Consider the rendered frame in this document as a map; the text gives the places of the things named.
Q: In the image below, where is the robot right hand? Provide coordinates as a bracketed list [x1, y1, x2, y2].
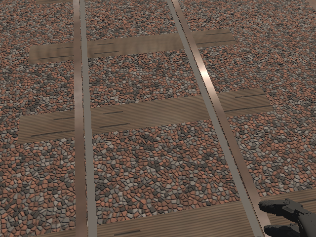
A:
[257, 198, 316, 237]

